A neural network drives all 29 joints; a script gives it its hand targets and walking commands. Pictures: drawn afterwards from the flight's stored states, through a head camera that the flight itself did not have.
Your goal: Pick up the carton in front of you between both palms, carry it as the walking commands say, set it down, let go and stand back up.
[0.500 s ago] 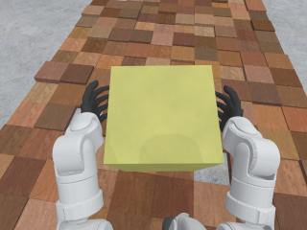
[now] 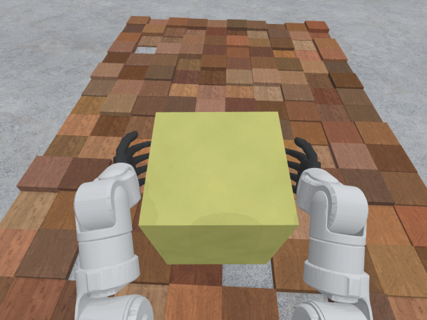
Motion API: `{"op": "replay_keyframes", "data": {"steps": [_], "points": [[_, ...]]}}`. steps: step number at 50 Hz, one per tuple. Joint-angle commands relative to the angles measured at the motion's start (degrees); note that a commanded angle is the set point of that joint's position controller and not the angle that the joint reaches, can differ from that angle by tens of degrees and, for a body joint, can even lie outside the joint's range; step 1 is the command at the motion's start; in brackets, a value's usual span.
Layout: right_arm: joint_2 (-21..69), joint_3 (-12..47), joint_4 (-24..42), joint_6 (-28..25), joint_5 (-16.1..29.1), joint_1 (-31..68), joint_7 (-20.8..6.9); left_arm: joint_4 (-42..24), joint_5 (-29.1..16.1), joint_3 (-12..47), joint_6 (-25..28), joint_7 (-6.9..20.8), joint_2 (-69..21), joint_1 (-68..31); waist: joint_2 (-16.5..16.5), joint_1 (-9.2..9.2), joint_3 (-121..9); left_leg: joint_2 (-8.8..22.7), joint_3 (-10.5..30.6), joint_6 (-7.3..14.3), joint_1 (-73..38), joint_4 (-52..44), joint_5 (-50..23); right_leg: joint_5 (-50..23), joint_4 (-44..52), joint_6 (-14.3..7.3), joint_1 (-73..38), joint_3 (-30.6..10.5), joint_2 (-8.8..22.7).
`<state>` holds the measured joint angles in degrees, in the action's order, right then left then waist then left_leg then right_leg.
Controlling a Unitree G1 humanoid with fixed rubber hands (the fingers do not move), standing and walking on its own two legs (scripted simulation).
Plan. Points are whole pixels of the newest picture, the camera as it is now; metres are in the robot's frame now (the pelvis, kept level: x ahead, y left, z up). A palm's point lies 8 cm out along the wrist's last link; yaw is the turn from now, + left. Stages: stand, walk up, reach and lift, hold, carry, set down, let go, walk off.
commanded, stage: carry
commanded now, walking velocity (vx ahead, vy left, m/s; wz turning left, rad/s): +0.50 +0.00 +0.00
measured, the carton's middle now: (216, 196) +0.35 -0.01 +0.06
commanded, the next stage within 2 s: none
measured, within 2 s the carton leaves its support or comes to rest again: neither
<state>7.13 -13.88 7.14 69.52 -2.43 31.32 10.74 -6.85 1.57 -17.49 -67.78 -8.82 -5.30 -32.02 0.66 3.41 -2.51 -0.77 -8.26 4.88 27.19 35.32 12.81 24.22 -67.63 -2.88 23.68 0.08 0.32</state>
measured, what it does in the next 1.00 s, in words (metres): walks ahead: right foot, then left foot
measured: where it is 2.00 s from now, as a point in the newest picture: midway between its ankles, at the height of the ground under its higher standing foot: (204, 146)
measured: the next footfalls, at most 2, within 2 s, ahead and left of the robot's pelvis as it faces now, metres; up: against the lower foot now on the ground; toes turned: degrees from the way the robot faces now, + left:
right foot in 0.34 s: +0.36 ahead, -0.12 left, -0.01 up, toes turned -6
left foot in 0.80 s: +0.67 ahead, +0.04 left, -0.03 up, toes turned +6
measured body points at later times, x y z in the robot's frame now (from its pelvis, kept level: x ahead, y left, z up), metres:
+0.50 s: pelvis +0.30 -0.05 +0.00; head +0.34 -0.06 +0.45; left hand +0.63 +0.11 +0.08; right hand +0.64 -0.19 +0.07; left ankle +0.22 +0.07 -0.65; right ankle +0.32 -0.11 -0.73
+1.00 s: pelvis +0.63 -0.01 -0.01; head +0.65 +0.00 +0.44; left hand +0.97 +0.13 +0.07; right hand +0.95 -0.17 +0.07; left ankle +0.63 +0.04 -0.75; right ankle +0.59 -0.14 -0.66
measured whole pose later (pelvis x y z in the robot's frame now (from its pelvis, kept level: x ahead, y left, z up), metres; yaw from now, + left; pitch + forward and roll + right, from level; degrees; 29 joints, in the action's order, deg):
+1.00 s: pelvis +0.63 -0.01 -0.01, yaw +0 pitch +5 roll -1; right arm 7.7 -12.4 6.1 61.3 -1.9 21.7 9.2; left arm -6.3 3.4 -14.1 -60.2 -8.2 -7.8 -22.6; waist 0.5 3.0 -2.7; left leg -2.6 -7.4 6.9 17.7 24.7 12.0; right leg 17.9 -65.1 -1.2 32.8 1.8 1.7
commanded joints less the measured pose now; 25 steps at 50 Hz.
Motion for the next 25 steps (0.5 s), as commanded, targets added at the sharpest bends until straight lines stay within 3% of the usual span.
{"op": "replay_keyframes", "data": {"steps": [1,4,8,12,14,15,16,17,18,19,20,22,23,25], "points": [[45.18,38.52,11.32,-3.68,18.72,43.98,-3.75,-4.46,-10.11,34.52,0.84,0.92,-45.1,-33.87,-3.57,-0.77,-23.03,16.83,25.44,7.03,-30.48,-14.81,-15.11,-4.88,-0.21,-0.02,16.13,-2.82,3.19],[44.62,39.25,11.28,-4.79,19.78,40.64,-4.18,-4.86,-8.52,35.67,2.05,0.33,-44.13,-30.42,-6.91,-0.69,-24.26,15.4,19.74,6.99,-31.23,-15.93,-16.09,-5.77,8.86,1.07,14.13,-0.12,2.19],[42.51,37.73,6.06,-4.79,16.42,31.56,-4.26,-2.64,-7.06,36.64,2.14,0.62,-43.27,-24.46,-8.1,0.34,-22.05,14.06,14.34,6.89,-34.27,-15.96,-21.36,-12.19,24.7,2.4,14.67,2.88,2.18],[42.87,36.55,2.07,-5.4,12.93,28.0,-4.82,-0.24,-7.58,37.97,2.63,2.44,-45.3,-23.4,-8.59,0.51,-17.72,11.05,8.2,3.45,-32.4,-15.01,-25.41,-22.14,38.6,2.15,8.6,6.45,-0.09],[43.39,36.11,1.24,-6.19,11.69,27.95,-4.78,0.06,-8.02,38.33,3.34,3.03,-45.89,-24.59,-9.72,-0.01,-16.26,11.25,6.84,1.8,-32.13,-13.21,-27.09,-24.87,43.58,1.41,4.08,7.45,-0.18],[43.67,36.16,1.02,-6.57,11.4,27.95,-4.67,0.37,-8.25,38.45,3.78,3.21,-46.17,-24.7,-8.83,-1.41,-17.42,11.08,4.65,0.55,-30.25,-8.73,-31.2,-28.61,44.42,0.63,-2.02,8.29,-0.35],[44.08,36.42,0.66,-6.85,10.93,27.4,-4.47,1.14,-8.42,38.26,4.15,3.28,-46.07,-23.95,-6.7,-3.17,-19.88,8.83,1.95,-1.16,-27.52,-1.44,-31.67,-27.32,46.11,0.33,-10.7,9.94,-1.79],[43.66,36.37,0.16,-7.08,10.44,27.11,-4.18,2.38,-8.21,37.75,4.54,3.29,-45.71,-22.05,-2.98,-5.01,-23.24,6.73,0.39,-2.54,-20.15,8.08,-22.13,-24.96,43.74,-0.33,-21.74,6.15,1.78],[43.57,36.2,-0.08,-7.01,9.77,27.02,-3.82,3.04,-7.62,36.75,4.89,3.02,-43.98,-21.04,8.52,-5.21,-27.33,3.8,0.68,-3.53,-7.95,21.47,-2.21,-30.68,38.64,-2.73,-33.21,-11.34,15.32],[44.4,35.98,0.34,-7.26,9.41,26.23,-3.56,3.0,-7.87,37.25,5.54,2.61,-44.11,-22.12,18.2,-5.41,-28.63,-3.09,3.69,-4.38,10.62,33.82,17.35,-22.33,44.24,-11.09,-43.72,-29.34,21.57],[44.98,36.48,1.45,-7.71,9.84,27.89,-3.34,2.36,-8.92,37.63,6.09,2.71,-45.87,-21.26,15.24,-5.8,-25.7,-0.35,7.64,-2.56,16.71,37.2,17.08,-18.99,45.91,-11.32,-41.68,-29.12,20.77],[48.31,37.58,2.35,-9.26,10.69,29.36,-3.26,-1.69,-11.07,39.93,7.57,3.44,-49.18,-24.74,4.3,-6.21,-23.5,2.46,8.82,-2.11,15.28,32.92,10.97,-29.24,46.4,-9.17,-35.4,-20.51,18.44],[49.28,37.7,2.51,-10.03,10.57,28.9,-3.34,-3.3,-12.15,41.35,8.43,3.85,-50.46,-26.41,2.8,-6.02,-23.15,3.98,8.98,-2.47,13.51,29.73,9.01,-30.79,47.31,-8.41,-32.53,-17.48,18.16],[49.47,38.56,3.46,-11.44,10.23,27.29,-3.44,-5.27,-13.46,43.14,9.93,4.37,-51.13,-26.55,4.48,-5.42,-23.72,4.71,8.35,-3.54,10.89,24.83,5.56,-31.95,49.07,-7.53,-30.74,-12.45,16.51]]}}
